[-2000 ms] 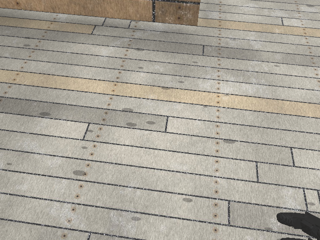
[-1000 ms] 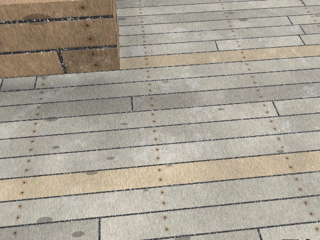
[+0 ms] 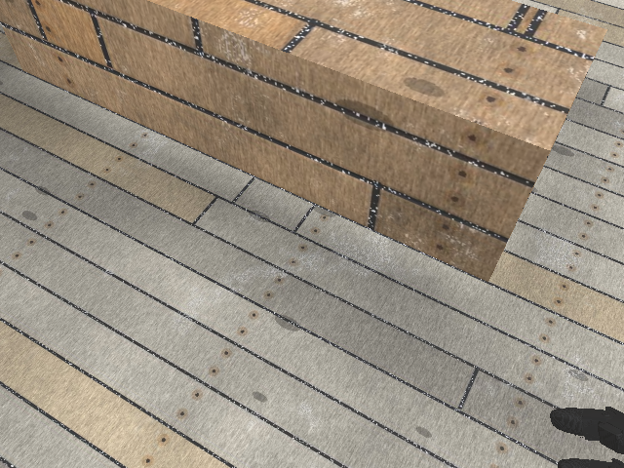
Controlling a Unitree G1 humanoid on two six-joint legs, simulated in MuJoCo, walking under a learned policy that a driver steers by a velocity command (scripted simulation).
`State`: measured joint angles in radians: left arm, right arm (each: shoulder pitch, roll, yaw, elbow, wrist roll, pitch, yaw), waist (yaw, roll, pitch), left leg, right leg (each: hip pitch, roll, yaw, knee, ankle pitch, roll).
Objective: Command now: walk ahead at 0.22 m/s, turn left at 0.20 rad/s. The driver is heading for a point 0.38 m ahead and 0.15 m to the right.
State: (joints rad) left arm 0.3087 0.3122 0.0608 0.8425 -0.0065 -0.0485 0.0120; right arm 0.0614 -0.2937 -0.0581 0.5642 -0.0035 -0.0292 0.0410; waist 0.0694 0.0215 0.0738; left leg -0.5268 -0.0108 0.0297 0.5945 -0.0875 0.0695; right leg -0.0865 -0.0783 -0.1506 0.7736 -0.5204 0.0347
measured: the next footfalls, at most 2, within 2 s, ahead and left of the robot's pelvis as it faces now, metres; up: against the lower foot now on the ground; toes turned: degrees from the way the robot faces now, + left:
right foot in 0.46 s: +0.12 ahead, -0.15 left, +0.00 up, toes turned -14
left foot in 0.96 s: +0.23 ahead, +0.05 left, +0.00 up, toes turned -35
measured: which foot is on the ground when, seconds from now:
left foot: down 0.00-0.46, up 0.48-0.94, down 0.96-1.00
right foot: up 0.00-0.44, down 0.46-0.96, up 0.98-1.00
